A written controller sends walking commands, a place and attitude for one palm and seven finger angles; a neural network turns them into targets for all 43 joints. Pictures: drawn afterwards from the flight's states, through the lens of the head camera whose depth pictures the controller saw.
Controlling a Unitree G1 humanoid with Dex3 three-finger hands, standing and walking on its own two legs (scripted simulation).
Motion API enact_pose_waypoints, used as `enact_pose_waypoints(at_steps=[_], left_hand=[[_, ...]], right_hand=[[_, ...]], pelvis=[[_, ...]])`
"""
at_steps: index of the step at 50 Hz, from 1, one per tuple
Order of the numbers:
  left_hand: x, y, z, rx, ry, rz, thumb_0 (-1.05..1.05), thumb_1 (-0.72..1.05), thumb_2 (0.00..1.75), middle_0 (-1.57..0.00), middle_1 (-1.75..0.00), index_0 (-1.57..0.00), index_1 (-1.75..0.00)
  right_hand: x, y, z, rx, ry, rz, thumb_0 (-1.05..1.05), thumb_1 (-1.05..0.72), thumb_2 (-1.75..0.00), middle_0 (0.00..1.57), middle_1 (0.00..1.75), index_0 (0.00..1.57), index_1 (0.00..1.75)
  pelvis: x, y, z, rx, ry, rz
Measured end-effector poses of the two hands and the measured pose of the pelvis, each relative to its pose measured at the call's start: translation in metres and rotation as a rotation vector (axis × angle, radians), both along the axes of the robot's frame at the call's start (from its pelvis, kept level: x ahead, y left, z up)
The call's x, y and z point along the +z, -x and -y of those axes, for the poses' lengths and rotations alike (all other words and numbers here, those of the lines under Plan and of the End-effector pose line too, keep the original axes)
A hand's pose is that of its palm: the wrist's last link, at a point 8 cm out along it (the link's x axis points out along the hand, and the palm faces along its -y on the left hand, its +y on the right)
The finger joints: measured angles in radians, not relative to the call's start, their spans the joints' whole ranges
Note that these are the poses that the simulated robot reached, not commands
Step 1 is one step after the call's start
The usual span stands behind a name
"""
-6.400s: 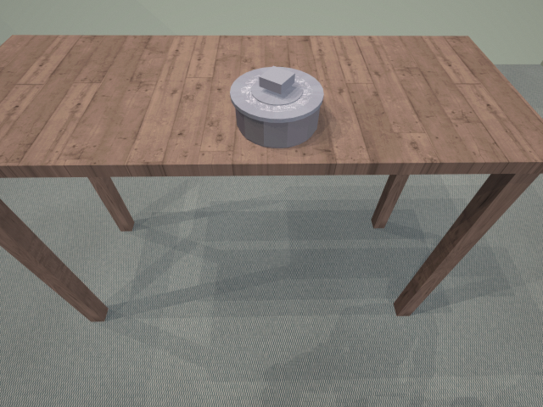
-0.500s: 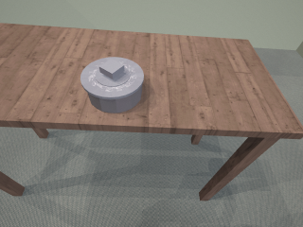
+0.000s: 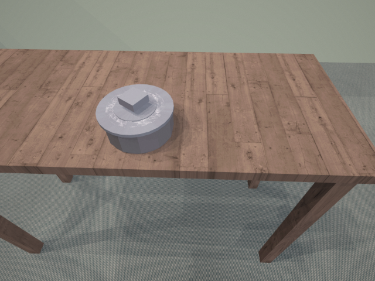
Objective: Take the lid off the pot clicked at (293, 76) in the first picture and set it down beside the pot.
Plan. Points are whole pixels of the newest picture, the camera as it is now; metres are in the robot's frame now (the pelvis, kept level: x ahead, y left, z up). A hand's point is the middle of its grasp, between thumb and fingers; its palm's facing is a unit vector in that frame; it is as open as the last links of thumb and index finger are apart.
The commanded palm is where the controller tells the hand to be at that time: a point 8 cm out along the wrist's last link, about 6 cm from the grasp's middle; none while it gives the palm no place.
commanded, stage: look again from close up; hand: left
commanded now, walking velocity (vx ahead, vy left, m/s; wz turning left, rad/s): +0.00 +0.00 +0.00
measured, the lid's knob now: (133, 99) +0.45 +0.14 +0.16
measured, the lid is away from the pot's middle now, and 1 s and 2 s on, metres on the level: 0.00 0.00 0.00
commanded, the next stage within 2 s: lift the closed hand beside the body in 0.86 s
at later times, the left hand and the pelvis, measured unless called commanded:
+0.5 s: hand out of the picture +0.00 +0.20 -0.17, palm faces +0.02 -0.98 -0.21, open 7.4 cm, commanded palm none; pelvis -0.01 +0.02 +0.01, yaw +0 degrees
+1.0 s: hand out of the picture +0.01 +0.21 -0.17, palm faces +0.05 -0.98 -0.20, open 7.4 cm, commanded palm +0.07 +0.26 -0.05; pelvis -0.02 +0.03 +0.01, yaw +0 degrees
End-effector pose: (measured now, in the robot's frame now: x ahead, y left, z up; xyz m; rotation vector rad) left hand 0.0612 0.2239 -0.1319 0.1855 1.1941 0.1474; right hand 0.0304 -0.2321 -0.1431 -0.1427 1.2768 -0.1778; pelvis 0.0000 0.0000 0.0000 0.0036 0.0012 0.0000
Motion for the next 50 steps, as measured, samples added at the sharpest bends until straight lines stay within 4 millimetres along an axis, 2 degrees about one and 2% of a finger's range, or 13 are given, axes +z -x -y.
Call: enact_pose_waypoints(at_steps=[4, 9, 21, 37, 49, 50], left_hand=[[-0.002, 0.011, -0.006, 0.004, 0.003, -0.030, 0.00, 0.92, 0.90, -0.20, -0.30, -0.20, -0.30], [-0.004, 0.028, -0.015, 0.016, 0.002, -0.074, 0.00, 0.91, 0.90, -0.20, -0.30, -0.20, -0.30], [-0.005, 0.059, -0.028, 0.040, 0.005, -0.149, 0.00, 0.90, 0.90, -0.20, -0.29, -0.20, -0.30], [-0.008, 0.060, -0.029, 0.038, 0.032, -0.146, 0.00, 0.90, 0.90, -0.20, -0.29, -0.20, -0.30], [-0.010, 0.069, -0.031, 0.043, 0.033, -0.149, 0.00, 0.91, 0.90, -0.20, -0.29, -0.20, -0.30], [-0.005, 0.063, -0.033, 0.062, 0.029, -0.108, 0.00, 0.91, 0.90, -0.20, -0.30, -0.20, -0.30]], right_hand=[[0.007, -0.014, 0.001, 0.022, 0.019, 0.032, 0.00, -0.91, -0.90, 0.19, 0.30, 0.20, 0.30], [0.010, -0.019, -0.004, 0.042, 0.022, 0.039, 0.00, -0.91, -0.90, 0.19, 0.30, 0.20, 0.30], [0.009, 0.004, -0.019, 0.040, 0.015, -0.032, 0.00, -0.92, -0.90, 0.20, 0.30, 0.20, 0.30], [0.008, 0.042, -0.037, 0.011, -0.002, -0.106, 0.00, -0.92, -0.90, 0.20, 0.30, 0.20, 0.30], [0.007, 0.054, -0.045, 0.004, -0.008, -0.120, 0.01, -0.92, -0.90, 0.20, 0.30, 0.20, 0.30], [0.009, 0.052, -0.044, 0.007, -0.006, -0.092, 0.01, -0.93, -0.90, 0.20, 0.30, 0.20, 0.30]], pelvis=[[0.001, 0.001, -0.002, -0.004, 0.003, 0.002], [0.003, 0.003, -0.005, -0.005, 0.004, 0.004], [0.005, 0.006, -0.016, -0.002, 0.005, 0.008], [0.006, 0.014, -0.026, 0.001, 0.005, 0.017], [0.006, 0.019, -0.031, 0.002, 0.012, 0.019], [0.006, 0.021, -0.032, 0.001, 0.013, 0.020]])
